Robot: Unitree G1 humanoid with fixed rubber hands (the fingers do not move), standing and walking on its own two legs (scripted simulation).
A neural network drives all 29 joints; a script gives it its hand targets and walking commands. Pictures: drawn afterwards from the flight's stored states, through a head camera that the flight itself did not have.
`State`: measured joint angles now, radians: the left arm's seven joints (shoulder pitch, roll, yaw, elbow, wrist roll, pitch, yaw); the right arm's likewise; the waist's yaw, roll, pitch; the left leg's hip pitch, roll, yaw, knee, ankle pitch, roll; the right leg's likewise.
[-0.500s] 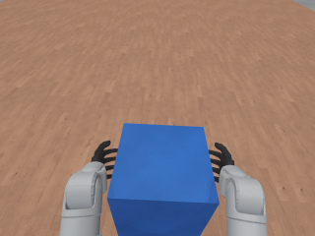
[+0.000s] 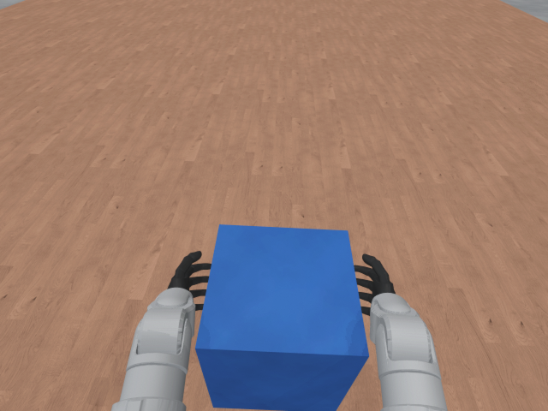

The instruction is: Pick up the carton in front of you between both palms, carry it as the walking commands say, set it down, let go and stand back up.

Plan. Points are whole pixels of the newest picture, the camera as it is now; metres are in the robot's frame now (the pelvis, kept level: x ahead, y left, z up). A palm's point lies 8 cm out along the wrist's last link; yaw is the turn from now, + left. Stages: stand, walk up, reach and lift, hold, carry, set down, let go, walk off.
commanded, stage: carry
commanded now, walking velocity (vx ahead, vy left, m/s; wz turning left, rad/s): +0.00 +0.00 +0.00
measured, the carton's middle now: (278, 321) +0.30 +0.00 -0.05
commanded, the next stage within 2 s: hold in 0.78 s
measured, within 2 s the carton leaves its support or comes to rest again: neither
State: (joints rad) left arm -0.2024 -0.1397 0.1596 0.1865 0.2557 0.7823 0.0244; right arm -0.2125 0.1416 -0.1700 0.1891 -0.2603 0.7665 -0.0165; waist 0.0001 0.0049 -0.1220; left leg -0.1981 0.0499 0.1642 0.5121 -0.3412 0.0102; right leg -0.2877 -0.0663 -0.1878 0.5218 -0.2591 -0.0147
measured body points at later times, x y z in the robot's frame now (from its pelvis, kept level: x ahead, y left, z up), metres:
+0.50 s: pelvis -0.02 +0.00 +0.00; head -0.04 +0.00 +0.45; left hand +0.28 +0.15 +0.03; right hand +0.28 -0.15 +0.04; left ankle -0.04 +0.10 -0.74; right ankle +0.01 -0.11 -0.74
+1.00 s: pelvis -0.04 +0.00 +0.01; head -0.06 +0.00 +0.46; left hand +0.25 +0.17 +0.04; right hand +0.26 -0.13 +0.04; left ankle -0.05 +0.11 -0.74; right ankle +0.01 -0.12 -0.73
